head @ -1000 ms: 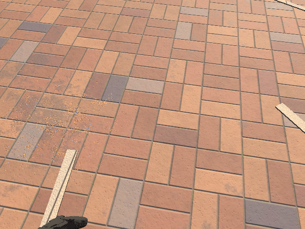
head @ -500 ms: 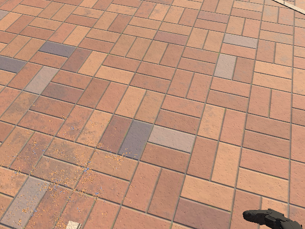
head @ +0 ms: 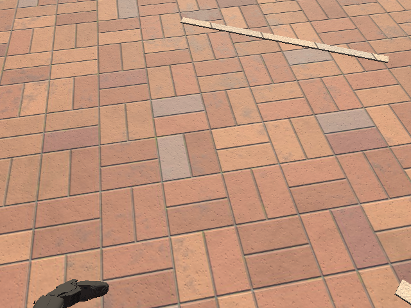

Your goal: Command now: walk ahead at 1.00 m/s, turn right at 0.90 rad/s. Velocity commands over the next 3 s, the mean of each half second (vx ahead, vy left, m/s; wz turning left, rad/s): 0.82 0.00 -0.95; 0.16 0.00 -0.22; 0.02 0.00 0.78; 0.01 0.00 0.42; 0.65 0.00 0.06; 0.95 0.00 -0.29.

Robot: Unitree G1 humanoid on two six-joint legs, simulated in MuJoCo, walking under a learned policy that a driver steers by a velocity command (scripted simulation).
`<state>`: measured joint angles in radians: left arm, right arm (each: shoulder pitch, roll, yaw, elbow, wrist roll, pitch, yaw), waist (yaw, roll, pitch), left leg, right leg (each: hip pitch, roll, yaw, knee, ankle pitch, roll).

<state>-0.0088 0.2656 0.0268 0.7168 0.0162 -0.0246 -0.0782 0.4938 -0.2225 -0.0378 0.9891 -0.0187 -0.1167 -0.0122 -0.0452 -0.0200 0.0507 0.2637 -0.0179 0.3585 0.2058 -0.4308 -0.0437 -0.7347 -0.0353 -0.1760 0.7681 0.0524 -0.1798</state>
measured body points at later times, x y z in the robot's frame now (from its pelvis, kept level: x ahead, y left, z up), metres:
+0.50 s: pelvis +0.46 -0.03 -0.01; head +0.50 -0.07 +0.43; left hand +0.56 +0.25 -0.12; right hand +0.63 -0.34 -0.05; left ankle +0.67 +0.01 -0.72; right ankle +0.23 -0.02 -0.67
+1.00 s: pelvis +0.56 -0.09 +0.02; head +0.56 -0.12 +0.47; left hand +0.86 -0.01 -0.05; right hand +0.47 -0.38 -0.10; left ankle +0.63 +0.03 -0.64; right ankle +0.53 -0.21 -0.71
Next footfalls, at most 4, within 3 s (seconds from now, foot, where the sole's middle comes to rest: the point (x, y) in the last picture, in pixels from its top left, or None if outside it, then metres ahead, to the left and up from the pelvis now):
0.06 right None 0.25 -0.02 -0.75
0.48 left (210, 236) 0.70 -0.01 -0.75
0.84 right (281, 272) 0.57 -0.23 -0.75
1.22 left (202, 249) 0.66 0.02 -0.75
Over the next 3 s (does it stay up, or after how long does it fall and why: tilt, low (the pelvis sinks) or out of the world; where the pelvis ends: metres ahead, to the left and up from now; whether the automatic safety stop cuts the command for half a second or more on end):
stays up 1.19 -0.08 0.02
